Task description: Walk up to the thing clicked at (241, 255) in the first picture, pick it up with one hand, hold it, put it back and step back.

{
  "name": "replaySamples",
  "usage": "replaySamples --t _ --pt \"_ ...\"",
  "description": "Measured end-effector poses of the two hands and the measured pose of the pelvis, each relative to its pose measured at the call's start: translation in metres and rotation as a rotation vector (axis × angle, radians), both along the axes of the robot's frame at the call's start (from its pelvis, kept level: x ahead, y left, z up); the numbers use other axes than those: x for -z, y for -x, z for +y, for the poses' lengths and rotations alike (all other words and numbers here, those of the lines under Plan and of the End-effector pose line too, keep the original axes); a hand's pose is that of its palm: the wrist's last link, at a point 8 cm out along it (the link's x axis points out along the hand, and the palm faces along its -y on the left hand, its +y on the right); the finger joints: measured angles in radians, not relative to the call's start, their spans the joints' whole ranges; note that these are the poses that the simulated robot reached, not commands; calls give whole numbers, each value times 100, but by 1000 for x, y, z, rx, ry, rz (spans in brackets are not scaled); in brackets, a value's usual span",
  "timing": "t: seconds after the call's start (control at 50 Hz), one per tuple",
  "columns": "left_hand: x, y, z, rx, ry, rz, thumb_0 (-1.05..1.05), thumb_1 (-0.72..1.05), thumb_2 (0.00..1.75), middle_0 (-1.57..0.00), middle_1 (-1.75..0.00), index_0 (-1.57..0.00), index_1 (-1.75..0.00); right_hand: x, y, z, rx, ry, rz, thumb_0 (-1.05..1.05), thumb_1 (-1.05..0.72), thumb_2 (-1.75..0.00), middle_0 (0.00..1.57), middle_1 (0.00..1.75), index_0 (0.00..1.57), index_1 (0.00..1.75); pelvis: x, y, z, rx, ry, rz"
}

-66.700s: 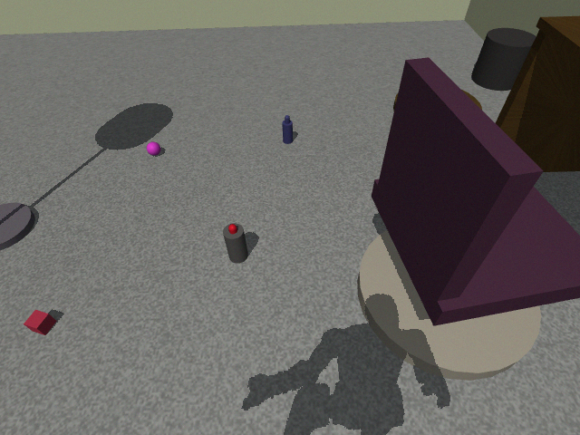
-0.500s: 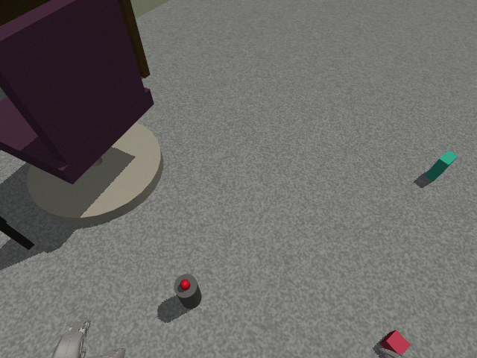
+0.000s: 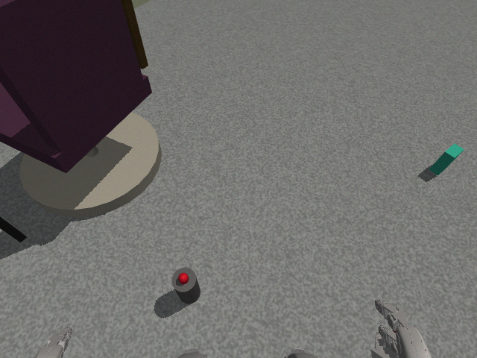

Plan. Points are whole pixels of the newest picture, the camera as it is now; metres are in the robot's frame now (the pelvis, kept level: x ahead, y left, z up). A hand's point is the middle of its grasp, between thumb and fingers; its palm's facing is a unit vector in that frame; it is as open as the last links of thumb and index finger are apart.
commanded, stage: go down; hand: left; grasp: from the side
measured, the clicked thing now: (186, 285) +0.43 +0.19 -0.61
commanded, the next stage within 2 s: none
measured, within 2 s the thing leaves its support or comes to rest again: neither
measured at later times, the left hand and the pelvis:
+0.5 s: hand (93, 311) +0.26 +0.32 -0.21, palm faces +0.10 -0.97 -0.24, open 17.4 cm; pelvis -0.04 +0.00 -0.13, yaw -1 degrees
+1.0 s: hand (93, 292) +0.32 +0.35 -0.26, palm faces +0.12 -0.98 -0.17, open 17.2 cm; pelvis -0.07 +0.00 -0.24, yaw -3 degrees
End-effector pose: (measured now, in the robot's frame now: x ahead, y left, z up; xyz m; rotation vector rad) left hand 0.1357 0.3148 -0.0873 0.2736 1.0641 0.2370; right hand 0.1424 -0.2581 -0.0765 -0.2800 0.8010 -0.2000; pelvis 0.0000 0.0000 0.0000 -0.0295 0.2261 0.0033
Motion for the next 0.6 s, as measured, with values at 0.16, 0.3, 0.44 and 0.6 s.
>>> replaySamples --t 0.16,0.3,0.44,0.6 --pt "14 0 12 -25 6 -21 -1 -57 0 -10 -5 -10 -6 13 -12 7 -46 14 -55 1 -91 -89 20 30 20 30 19 6 -2 -10 7 49" --pt "51 -42 33 4 49 -206 -1 -55 0 -10 -3 -9 -3 59 -5 1 -92 46 -27 1 -92 -90 20 30 20 30 63 19 -4 -5 8 152" --pt "86 -94 47 85 55 -397 -1 -55 2 -9 -6 -9 -6 124 14 -9 -88 65 74 1 -92 -90 20 30 20 30 117 32 -4 6 12 245" --pt "114 -115 62 84 58 -505 -1 -55 6 -8 -9 -7 -9 183 47 -12 -79 49 200 1 -91 -90 20 30 20 30 159 46 -5 16 13 301"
